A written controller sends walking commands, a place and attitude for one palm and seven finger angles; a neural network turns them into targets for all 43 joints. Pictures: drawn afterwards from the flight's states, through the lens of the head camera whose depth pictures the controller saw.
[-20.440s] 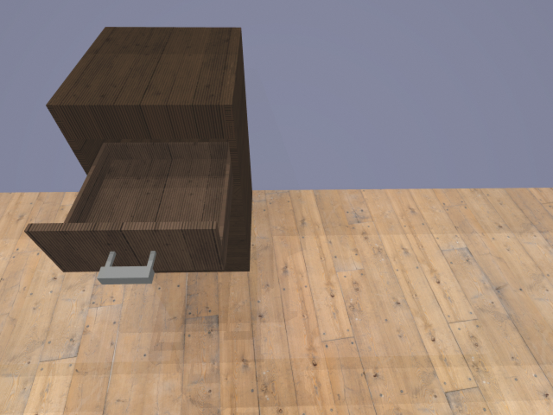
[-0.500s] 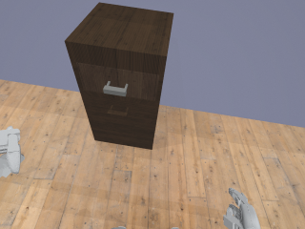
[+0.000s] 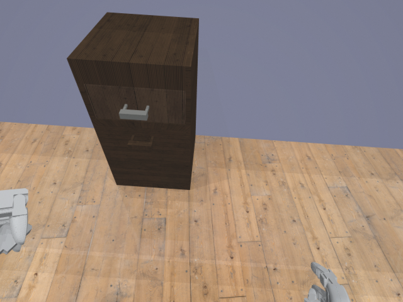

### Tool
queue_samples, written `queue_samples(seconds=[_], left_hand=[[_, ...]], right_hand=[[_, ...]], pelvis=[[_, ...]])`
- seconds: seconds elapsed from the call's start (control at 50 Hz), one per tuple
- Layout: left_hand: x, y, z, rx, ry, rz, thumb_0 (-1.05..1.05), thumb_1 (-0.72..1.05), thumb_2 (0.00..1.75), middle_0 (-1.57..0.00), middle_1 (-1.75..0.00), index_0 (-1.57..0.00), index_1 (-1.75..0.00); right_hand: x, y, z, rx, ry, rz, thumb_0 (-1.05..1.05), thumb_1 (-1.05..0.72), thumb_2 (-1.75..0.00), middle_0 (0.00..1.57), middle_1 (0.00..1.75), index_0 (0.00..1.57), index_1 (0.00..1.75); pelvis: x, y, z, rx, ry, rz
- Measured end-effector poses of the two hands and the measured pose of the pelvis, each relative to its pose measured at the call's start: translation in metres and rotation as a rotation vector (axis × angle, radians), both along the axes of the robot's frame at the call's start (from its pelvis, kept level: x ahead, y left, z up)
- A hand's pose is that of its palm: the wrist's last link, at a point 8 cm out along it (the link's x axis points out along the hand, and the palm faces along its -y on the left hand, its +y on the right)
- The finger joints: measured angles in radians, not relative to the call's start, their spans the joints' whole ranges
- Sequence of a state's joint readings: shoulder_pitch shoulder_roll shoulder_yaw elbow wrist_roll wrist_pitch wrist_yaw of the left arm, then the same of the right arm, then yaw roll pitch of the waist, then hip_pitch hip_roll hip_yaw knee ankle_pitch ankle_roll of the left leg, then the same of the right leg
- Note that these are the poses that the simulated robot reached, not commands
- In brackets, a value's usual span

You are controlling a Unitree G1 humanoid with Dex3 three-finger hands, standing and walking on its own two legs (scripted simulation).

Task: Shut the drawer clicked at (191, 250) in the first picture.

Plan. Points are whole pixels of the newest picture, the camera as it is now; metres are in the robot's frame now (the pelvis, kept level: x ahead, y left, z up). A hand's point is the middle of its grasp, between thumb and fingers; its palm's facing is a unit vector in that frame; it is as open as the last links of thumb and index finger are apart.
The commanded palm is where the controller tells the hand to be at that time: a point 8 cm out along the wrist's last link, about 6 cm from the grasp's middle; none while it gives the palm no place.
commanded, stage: stop stepping back and stand still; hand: left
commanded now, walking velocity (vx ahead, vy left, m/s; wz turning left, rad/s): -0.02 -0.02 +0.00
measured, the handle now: (135, 111) +0.82 +0.28 -0.16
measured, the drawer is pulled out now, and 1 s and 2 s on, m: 0.00 0.00 0.00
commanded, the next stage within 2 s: let the arm hang, fingers relaxed in 1.34 s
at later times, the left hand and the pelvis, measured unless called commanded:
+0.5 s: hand out of the picture +0.10 +0.25 +0.17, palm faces +0.42 -0.80 -0.43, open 3.2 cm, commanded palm +0.04 +0.29 +0.18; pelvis -0.07 +0.01 -0.01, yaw +3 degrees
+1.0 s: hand out of the picture +0.13 +0.25 +0.17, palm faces +0.38 -0.78 -0.49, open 3.2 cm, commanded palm +0.07 +0.29 +0.18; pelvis -0.05 +0.01 +0.00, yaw +2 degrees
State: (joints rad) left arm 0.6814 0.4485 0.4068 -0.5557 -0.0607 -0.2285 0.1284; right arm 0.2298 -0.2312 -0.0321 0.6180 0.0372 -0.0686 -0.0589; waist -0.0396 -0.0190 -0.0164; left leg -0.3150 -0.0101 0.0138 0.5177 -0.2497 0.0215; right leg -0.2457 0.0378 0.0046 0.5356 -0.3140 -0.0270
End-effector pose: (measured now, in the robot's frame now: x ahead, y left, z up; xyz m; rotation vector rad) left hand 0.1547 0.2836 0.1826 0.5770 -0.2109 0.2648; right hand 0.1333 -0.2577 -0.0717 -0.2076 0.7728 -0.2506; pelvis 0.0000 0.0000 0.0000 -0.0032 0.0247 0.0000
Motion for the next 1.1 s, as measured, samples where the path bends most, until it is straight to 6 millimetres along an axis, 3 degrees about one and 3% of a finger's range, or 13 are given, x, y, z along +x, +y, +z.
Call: queue_samples(seconds=[0.08,0.26,0.42,0.56,0.68,0.8,0.88,0.98,1.1], left_hand=[[-0.024,0.002,-0.01,-0.06,0.017,0.04,0.01,0.89,0.9,-1.4,-1.6,-1.4,-1.6],[-0.07,0.001,0.009,-0.077,-0.113,0.073,0.01,0.88,0.9,-1.4,-1.6,-1.4,-1.6],[-0.083,0.005,0.009,-0.058,-0.136,0.074,0.01,0.89,0.9,-1.4,-1.6,-1.4,-1.6],[-0.098,0.008,-0.002,-0.054,-0.144,0.061,0.01,0.89,0.9,-1.4,-1.6,-1.4,-1.6],[-0.093,0.026,-0.013,-0.077,-0.172,0.081,0.01,0.89,0.9,-1.41,-1.6,-1.41,-1.6],[-0.083,0.02,0.008,-0.022,-0.123,0.042,0.01,0.89,0.9,-1.4,-1.6,-1.4,-1.6],[-0.08,0.01,0.017,0.041,-0.104,0.03,0.01,0.89,0.9,-1.4,-1.6,-1.4,-1.6],[-0.066,0.007,0.008,0.008,-0.047,0.063,0.01,0.89,0.9,-1.4,-1.6,-1.4,-1.6],[-0.046,0.009,-0.001,-0.038,-0.012,0.083,0.01,0.89,0.9,-1.4,-1.6,-1.4,-1.6]], right_hand=[[-0.012,0.0,0.009,-0.019,-0.036,0.025,0.01,-0.91,-0.9,0.2,0.3,0.2,0.3],[-0.027,0.028,0.019,0.0,-0.096,0.116,0.01,-0.91,-0.9,0.2,0.3,0.2,0.3],[-0.045,0.045,0.0,0.044,-0.083,0.139,0.01,-0.9,-0.9,0.2,0.3,0.2,0.3],[-0.07,0.044,-0.019,0.034,0.008,0.14,0.01,-0.9,-0.9,0.2,0.3,0.2,0.3],[-0.084,0.044,-0.019,-0.027,0.019,0.1,0.01,-0.91,-0.9,0.2,0.3,0.2,0.3],[-0.087,0.06,-0.007,0.042,0.006,0.105,0.01,-0.91,-0.9,0.2,0.3,0.2,0.3],[-0.074,0.062,-0.009,0.072,-0.003,0.122,0.01,-0.9,-0.9,0.2,0.3,0.2,0.3],[-0.051,0.049,-0.018,0.071,0.017,0.125,0.01,-0.9,-0.9,0.2,0.3,0.2,0.3],[-0.024,0.033,-0.008,0.029,-0.002,0.085,0.01,-0.91,-0.9,0.2,0.3,0.2,0.3]], pelvis=[[-0.018,0.0,0.002,-0.004,-0.037,0.0],[-0.046,0.002,0.007,-0.022,-0.055,0.022],[-0.067,0.006,-0.004,-0.015,-0.081,0.032],[-0.076,0.009,-0.014,-0.003,-0.081,0.046],[-0.079,0.022,-0.02,-0.012,-0.067,0.041],[-0.074,0.019,-0.002,-0.017,-0.05,0.038],[-0.065,0.012,-0.001,-0.006,-0.025,0.03],[-0.056,0.009,-0.001,-0.018,-0.021,0.029],[-0.036,0.01,0.002,0.001,-0.025,0.021]])
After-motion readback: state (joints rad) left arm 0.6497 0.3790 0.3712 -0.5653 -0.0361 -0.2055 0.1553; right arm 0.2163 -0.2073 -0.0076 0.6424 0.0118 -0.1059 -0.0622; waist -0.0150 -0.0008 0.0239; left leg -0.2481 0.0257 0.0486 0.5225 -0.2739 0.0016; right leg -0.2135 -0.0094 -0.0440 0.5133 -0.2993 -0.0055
